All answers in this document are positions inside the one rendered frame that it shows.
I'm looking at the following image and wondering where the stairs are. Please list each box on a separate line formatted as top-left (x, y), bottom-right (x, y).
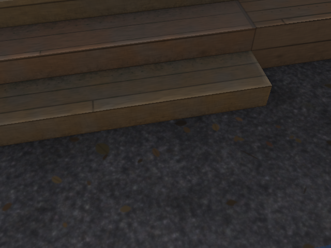
top-left (0, 0), bottom-right (272, 146)

